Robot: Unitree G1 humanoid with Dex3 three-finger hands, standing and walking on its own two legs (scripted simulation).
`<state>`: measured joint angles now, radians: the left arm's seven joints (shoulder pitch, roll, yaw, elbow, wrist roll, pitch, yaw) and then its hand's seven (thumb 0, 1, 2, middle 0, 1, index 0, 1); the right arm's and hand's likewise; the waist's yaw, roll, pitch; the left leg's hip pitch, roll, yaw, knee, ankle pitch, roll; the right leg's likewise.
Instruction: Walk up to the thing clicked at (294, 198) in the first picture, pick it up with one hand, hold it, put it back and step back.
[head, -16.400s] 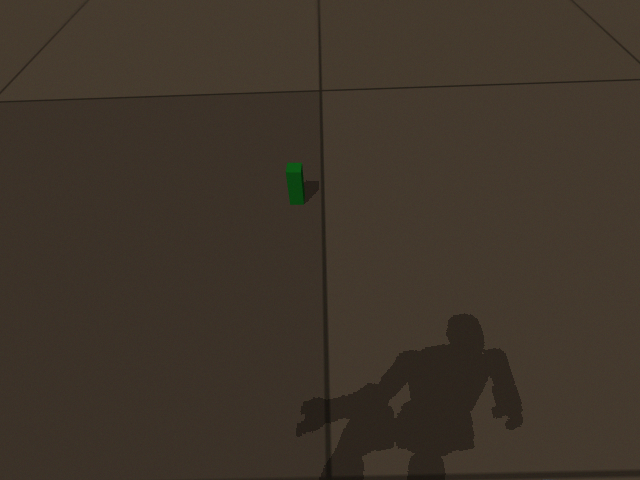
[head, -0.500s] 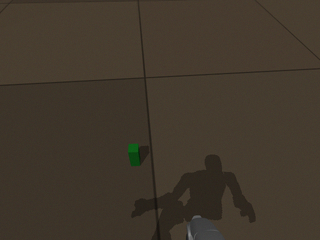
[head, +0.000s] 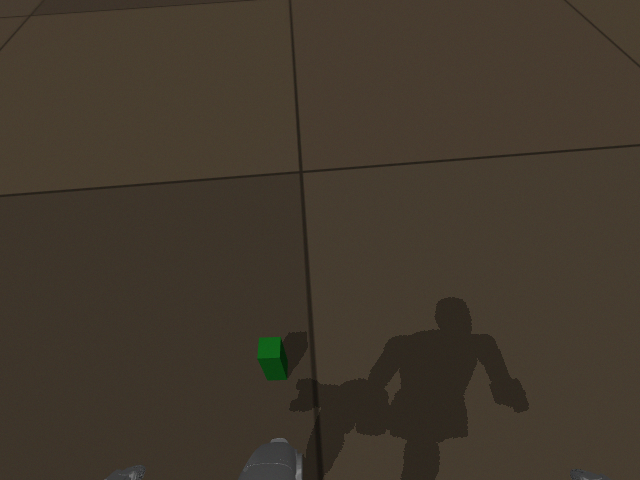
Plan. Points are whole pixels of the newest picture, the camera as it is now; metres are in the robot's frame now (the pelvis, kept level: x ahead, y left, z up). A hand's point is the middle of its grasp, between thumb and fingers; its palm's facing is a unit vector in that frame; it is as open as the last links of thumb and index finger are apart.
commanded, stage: walk up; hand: left
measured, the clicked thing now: (273, 359) +0.50 +0.21 -0.67
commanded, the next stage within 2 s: none
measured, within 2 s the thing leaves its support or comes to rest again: neither
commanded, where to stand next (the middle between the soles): +0.18 -0.02 m, yaw +2 degrees
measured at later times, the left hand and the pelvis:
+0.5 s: hand (185, 455) +0.16 +0.24 -0.16, palm faces -0.03 -0.92 -0.40, open 7.4 cm; pelvis +0.10 -0.03 -0.02, yaw +0 degrees
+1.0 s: hand (177, 435) +0.19 +0.26 -0.15, palm faces +0.00 -0.92 -0.38, open 7.4 cm; pelvis +0.10 -0.01 -0.01, yaw +2 degrees
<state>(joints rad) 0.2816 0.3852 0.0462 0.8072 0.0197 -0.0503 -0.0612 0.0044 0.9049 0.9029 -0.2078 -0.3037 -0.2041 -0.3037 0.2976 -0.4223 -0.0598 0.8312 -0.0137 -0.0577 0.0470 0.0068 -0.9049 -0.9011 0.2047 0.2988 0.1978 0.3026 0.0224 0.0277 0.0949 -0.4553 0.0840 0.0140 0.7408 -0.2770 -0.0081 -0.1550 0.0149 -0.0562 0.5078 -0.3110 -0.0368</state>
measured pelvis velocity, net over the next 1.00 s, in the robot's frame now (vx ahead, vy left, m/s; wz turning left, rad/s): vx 0.10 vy -0.01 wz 0.04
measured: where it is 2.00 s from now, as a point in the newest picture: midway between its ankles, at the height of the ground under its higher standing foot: outside the picture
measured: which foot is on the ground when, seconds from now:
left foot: up 0.00-0.04, down 0.06-0.44, up 0.46-0.66, down 0.68-1.00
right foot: down 0.00-0.08, up 0.10-0.40, down 0.42-1.00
